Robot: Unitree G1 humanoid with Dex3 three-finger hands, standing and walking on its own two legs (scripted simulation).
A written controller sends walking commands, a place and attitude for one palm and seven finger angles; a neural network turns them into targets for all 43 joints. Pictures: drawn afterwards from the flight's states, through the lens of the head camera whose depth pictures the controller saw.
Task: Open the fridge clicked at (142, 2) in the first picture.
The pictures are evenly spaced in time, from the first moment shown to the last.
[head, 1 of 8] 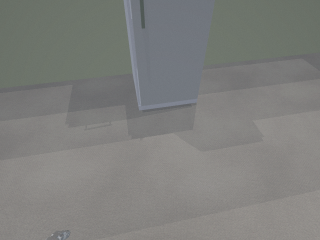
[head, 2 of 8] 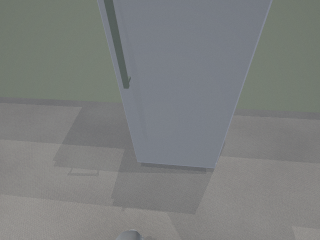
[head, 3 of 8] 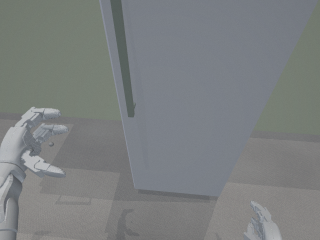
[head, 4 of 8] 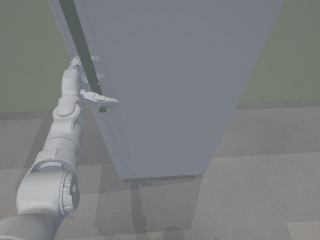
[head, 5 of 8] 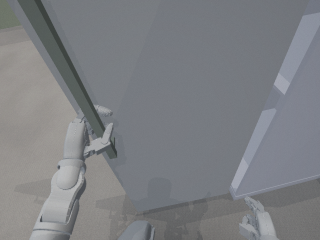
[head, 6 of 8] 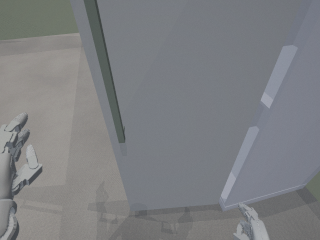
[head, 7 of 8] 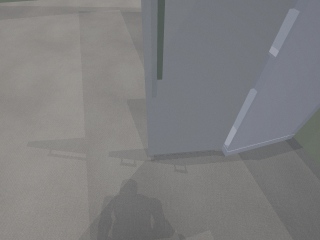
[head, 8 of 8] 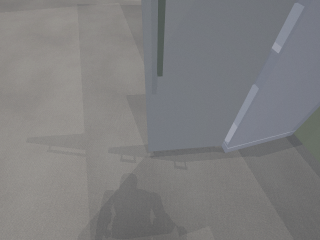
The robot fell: no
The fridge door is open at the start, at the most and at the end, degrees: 0 87 80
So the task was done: yes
